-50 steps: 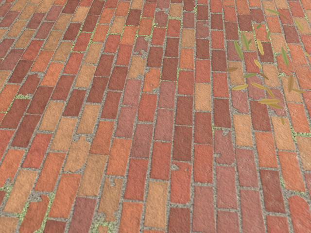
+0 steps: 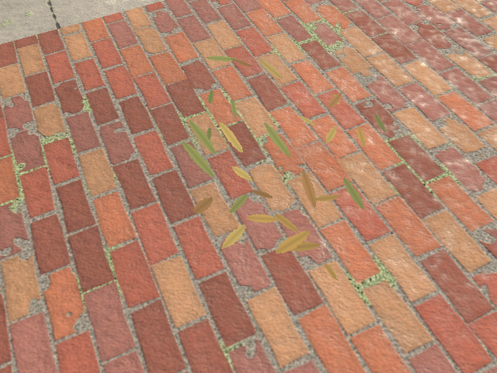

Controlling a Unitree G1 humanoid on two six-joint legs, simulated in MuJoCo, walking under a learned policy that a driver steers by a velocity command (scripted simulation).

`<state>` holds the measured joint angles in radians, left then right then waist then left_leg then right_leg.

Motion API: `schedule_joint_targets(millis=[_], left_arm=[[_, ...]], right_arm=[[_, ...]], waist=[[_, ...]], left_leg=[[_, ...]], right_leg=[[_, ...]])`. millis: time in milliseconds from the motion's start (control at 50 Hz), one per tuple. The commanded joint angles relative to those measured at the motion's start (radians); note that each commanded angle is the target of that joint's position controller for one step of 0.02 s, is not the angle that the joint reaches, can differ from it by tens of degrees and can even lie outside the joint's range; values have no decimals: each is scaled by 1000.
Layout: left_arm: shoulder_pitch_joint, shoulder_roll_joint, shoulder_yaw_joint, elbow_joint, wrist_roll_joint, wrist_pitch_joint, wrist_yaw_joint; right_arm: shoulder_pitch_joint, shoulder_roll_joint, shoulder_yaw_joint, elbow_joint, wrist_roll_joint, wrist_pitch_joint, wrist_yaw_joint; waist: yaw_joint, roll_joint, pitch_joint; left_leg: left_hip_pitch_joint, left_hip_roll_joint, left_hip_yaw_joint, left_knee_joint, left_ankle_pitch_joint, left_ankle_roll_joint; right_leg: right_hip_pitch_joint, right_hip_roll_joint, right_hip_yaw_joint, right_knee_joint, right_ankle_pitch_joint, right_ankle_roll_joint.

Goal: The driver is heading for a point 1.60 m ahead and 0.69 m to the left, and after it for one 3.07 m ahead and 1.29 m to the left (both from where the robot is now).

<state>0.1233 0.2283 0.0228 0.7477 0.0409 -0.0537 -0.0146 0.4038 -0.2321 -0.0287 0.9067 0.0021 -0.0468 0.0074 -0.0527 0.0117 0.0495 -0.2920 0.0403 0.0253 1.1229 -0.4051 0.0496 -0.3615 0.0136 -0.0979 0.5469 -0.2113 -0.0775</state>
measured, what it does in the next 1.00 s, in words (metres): walks ahead, turning left: left foot, then right foot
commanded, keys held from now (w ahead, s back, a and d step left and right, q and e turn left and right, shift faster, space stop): w+q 1.00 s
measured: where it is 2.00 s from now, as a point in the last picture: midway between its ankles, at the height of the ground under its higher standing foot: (116, 239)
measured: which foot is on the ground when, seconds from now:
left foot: up 0.00-0.42, down 0.44-0.98, up 1.00-1.00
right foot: down 0.00-0.46, up 0.48-0.94, down 0.96-1.00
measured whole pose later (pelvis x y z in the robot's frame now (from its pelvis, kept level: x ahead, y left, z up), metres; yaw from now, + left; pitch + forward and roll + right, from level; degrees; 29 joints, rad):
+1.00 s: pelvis +0.53 +0.11 -0.01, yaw +34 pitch +2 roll +0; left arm 0.06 0.26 0.02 0.70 0.04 -0.08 0.00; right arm 0.42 -0.31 -0.08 0.85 0.00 -0.04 0.00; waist -0.08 0.01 0.04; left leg -0.11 -0.13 -0.19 0.76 -0.48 0.09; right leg -0.46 0.01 -0.01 0.57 -0.12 -0.02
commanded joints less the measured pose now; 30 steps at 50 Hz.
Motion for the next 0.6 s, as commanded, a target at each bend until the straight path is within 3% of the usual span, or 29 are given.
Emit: schedule_joint_targets(millis=[20,60,120,200,300,360,400,420,440,460,480,500,520,540,580,600], left_arm=[[146,93,31,21,-19,-22,15],[161,86,29,37,-20,-42,14],[192,105,38,67,-25,-59,18],[231,90,34,100,-23,-58,23],[302,121,39,146,-21,-51,36],[307,148,44,163,-17,-37,44],[291,183,53,165,-13,-22,50],[285,198,57,162,-14,-12,50],[266,199,56,146,-16,-9,46],[305,92,33,82,-36,-17,30],[220,131,42,36,-27,-29,20],[117,133,40,8,-24,-40,14],[123,124,33,8,-31,-51,13],[142,120,35,23,-25,-49,15],[186,109,32,33,6,-10,13],[188,103,32,30,11,6,9]], right_arm=[[15,-102,-30,-50,-22,4,5],[31,-74,-33,-35,-27,27,19],[-62,-53,-35,-61,-29,37,34],[-199,-40,-29,-105,-31,34,44],[-358,-31,-13,-169,-38,30,61],[-357,-47,-19,-183,-40,30,58],[-256,-72,-33,-161,-41,30,47],[-151,-94,-47,-132,-43,23,41],[7,-145,-72,-84,-54,15,28],[60,-281,-112,-82,-59,19,12],[44,-306,-115,-99,-21,27,13],[4,-286,-111,-88,-10,34,5],[-46,-229,-97,-86,-7,32,-1],[-94,-187,-85,-90,-7,27,-4],[-144,-145,-69,-103,1,11,-5],[-134,-148,-69,-102,2,0,-2]], waist=[[54,-100,-62],[35,-90,-57],[33,-82,-5],[52,-75,38],[92,-70,71],[75,-80,47],[25,-106,-27],[-20,-102,-92],[-98,-43,-176],[-71,177,-287],[-66,137,-349],[-63,44,-205],[-18,-2,-102],[31,-40,-45],[83,-13,-47],[89,-7,-57]], left_leg=[[-258,58,-68,27,89,6],[-232,47,-61,22,127,0],[-333,62,-57,-23,236,-9],[-404,62,-32,-190,370,-17],[-363,35,66,-418,401,24],[-287,-23,121,-478,287,76],[-155,-97,154,-489,170,122],[-25,-131,145,-531,144,150],[210,-109,63,-614,154,193],[543,197,-401,-643,113,334],[609,311,-799,-817,170,406],[517,282,-632,-842,204,365],[373,253,-517,-855,288,321],[259,193,-423,-867,385,271],[135,116,-311,-889,489,238],[117,97,-291,-891,539,242]], right_leg=[[275,-279,250,-323,249,-89],[236,-267,189,-367,278,-86],[243,-258,101,-417,275,-82],[277,-241,0,-425,305,-77],[371,-269,-85,-394,423,-64],[458,-282,-134,-275,734,-44],[487,-284,-158,-72,1000,-35],[453,-281,-161,104,981,-31],[305,-256,-170,365,779,-2],[-103,-119,-167,763,88,58],[-315,29,50,937,-325,79],[-409,-47,135,916,-222,68],[-380,-88,127,821,-136,65],[-318,-117,127,730,-112,67],[-198,-136,129,640,-98,94],[-185,-131,118,618,-95,105]])
Keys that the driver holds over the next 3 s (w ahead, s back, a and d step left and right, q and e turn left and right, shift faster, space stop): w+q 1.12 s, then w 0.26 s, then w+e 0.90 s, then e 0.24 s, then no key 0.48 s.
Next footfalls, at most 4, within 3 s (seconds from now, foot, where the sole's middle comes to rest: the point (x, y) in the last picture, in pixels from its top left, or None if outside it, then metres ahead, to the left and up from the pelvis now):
0.44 left None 0.36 0.14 -0.77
0.96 right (221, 285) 0.71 0.10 -0.77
1.46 left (107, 280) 0.75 0.43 -0.77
2.00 right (114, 189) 1.09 0.45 -0.77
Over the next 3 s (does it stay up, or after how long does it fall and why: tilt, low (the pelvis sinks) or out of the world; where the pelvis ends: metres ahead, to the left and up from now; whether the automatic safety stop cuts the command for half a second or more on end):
stays up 1.21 0.56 0.01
